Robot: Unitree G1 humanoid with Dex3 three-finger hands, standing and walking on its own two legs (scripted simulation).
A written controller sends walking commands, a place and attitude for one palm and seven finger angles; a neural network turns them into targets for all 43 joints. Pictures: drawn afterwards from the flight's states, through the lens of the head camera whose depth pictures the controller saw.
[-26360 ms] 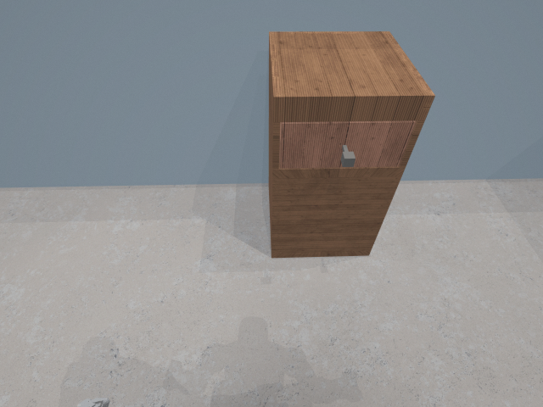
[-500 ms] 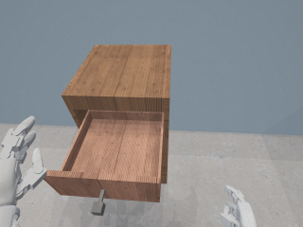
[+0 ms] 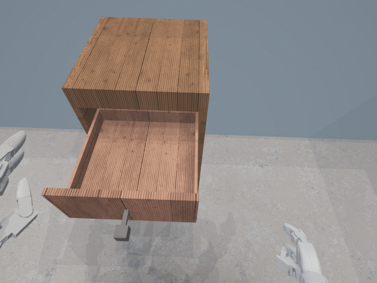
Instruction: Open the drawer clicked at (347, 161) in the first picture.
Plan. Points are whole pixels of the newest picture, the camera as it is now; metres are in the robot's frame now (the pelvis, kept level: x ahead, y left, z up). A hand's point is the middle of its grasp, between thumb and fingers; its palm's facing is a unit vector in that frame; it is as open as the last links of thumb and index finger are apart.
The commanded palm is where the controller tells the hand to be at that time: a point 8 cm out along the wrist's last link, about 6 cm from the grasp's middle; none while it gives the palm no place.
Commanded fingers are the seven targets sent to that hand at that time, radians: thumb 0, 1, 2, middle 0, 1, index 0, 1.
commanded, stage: step back with the hand held close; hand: left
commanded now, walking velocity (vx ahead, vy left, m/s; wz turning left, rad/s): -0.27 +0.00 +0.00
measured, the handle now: (123, 225) +0.27 +0.19 -0.15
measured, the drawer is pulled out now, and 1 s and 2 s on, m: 0.30 0.30 0.30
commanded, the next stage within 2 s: stop stepping back and stand still in 0.98 s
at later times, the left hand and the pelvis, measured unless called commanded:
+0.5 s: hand (9, 244) +0.15 +0.24 +0.16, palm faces +0.34 -0.82 -0.47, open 7.4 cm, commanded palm +0.08 +0.29 +0.18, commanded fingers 0.00 0.90 0.90 -0.20 -0.30 -0.20 -0.30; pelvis -0.05 +0.01 -0.01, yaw +1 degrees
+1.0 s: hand out of the picture +0.08 +0.22 +0.15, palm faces +0.29 -0.83 -0.47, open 7.4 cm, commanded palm +0.00 +0.26 +0.18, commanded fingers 0.00 0.90 0.90 -0.20 -0.30 -0.20 -0.30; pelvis -0.13 -0.02 +0.00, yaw +0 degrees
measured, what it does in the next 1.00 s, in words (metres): walks backwards: right foot, then left foot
